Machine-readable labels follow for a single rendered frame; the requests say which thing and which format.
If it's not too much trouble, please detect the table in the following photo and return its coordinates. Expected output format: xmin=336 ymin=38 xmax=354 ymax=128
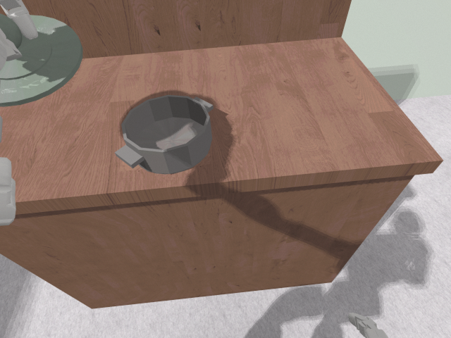
xmin=0 ymin=0 xmax=443 ymax=309

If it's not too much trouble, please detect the right robot hand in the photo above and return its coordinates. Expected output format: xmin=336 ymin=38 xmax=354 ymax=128
xmin=348 ymin=313 xmax=388 ymax=338

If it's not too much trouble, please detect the left robot hand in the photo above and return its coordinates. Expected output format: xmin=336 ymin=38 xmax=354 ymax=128
xmin=0 ymin=0 xmax=38 ymax=61

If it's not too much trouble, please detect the lid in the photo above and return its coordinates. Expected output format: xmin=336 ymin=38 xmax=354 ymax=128
xmin=0 ymin=15 xmax=82 ymax=107

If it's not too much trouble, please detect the pot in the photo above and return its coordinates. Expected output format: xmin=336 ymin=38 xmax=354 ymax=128
xmin=114 ymin=95 xmax=214 ymax=174

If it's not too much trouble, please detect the knob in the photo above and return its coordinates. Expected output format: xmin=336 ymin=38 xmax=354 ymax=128
xmin=0 ymin=14 xmax=22 ymax=48

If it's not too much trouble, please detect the robot left upper arm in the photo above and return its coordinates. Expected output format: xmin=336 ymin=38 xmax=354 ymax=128
xmin=0 ymin=157 xmax=16 ymax=226

